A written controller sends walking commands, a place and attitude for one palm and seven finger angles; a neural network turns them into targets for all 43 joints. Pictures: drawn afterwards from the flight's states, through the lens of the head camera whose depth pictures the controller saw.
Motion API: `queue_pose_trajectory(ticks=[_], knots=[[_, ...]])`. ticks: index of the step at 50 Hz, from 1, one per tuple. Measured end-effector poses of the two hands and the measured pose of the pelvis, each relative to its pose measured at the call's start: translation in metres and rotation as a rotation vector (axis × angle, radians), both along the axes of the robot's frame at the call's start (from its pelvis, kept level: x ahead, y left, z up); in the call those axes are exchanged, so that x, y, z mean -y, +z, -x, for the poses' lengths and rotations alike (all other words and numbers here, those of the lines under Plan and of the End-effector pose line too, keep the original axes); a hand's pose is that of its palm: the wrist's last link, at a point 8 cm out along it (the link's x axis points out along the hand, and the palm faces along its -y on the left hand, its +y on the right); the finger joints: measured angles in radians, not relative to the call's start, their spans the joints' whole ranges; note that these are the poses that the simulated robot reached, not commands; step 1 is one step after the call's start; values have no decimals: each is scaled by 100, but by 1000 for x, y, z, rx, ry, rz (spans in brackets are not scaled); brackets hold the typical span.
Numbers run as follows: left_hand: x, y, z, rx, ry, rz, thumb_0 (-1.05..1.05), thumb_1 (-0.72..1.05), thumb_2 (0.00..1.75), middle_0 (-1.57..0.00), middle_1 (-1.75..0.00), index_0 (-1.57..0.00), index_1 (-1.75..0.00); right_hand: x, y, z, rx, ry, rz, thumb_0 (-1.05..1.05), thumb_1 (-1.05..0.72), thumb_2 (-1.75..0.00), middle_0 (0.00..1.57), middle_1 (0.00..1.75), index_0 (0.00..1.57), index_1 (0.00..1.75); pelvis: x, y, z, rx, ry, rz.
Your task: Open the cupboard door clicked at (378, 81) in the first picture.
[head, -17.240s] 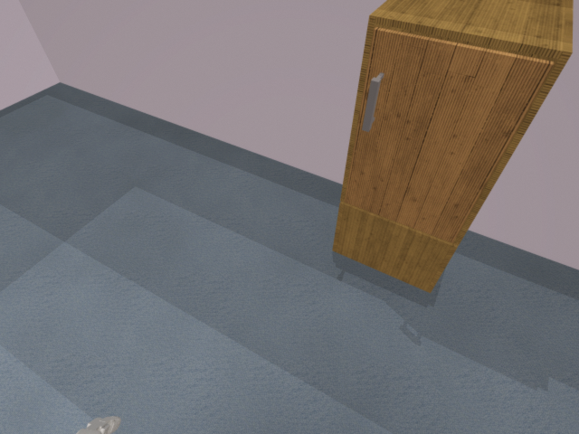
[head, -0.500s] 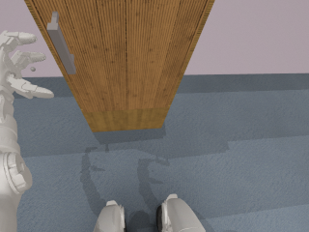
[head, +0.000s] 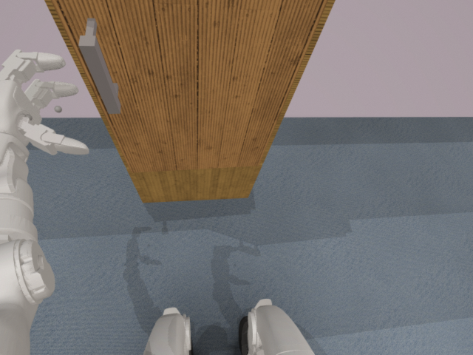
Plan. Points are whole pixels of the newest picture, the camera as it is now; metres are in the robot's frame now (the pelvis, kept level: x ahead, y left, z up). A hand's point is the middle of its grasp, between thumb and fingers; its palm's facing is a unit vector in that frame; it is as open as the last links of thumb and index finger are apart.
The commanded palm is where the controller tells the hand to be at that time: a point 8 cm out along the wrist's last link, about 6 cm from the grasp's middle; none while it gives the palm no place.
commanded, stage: slide the fingers in behind the handle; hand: left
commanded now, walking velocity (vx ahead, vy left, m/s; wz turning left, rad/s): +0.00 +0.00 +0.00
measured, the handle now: (103, 70) +0.56 +0.19 +0.07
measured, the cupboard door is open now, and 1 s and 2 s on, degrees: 2 1 0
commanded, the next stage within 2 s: move the hooked fingers beside the handle in 1.38 s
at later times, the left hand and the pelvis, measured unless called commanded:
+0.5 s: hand (86, 108) +0.49 +0.21 +0.06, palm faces +0.01 -1.00 -0.03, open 14.0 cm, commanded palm +0.47 +0.25 +0.07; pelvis +0.00 +0.00 +0.00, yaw +0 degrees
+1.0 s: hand (94, 110) +0.48 +0.20 +0.07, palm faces +0.06 -1.00 -0.02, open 14.2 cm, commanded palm +0.47 +0.22 +0.07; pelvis +0.00 -0.01 +0.00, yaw +2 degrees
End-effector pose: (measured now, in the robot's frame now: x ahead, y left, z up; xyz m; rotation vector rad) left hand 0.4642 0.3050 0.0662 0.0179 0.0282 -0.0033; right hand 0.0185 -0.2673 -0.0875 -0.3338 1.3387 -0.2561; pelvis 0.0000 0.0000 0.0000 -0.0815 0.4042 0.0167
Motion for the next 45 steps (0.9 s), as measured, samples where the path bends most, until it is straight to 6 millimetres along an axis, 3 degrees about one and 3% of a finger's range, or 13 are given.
queue_pose_trajectory(ticks=[16, 28, 45], knots=[[32, 1, -6, -8, 13, 2, -1, -50, 30, -30, -120, -30, -120, -10, -6, -3, 22, -19, -55, 1, -91, -90, 21, 30, 20, 30, 1, 3, -4, 10, -8, -12], [46, 1, 1, -2, 9, -5, -1, -50, 30, -30, -120, -30, -120, -2, -6, -2, 25, -20, -59, 1, -91, -90, 21, 30, 20, 30, 6, 4, -4, 22, -7, -20], [51, 1, 5, -1, 57, -7, -1, -50, 30, -27, -120, -25, -121, 7, -10, -9, 32, 19, -56, 1, -91, -90, 21, 30, 20, 30, 12, 2, 0, 21, 15, -23]])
